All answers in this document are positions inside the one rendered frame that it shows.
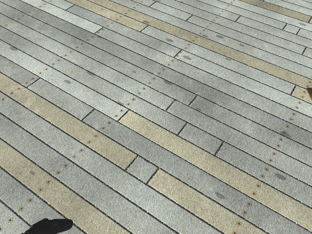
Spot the left robot hand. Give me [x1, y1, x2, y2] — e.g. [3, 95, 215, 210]
[21, 218, 73, 234]

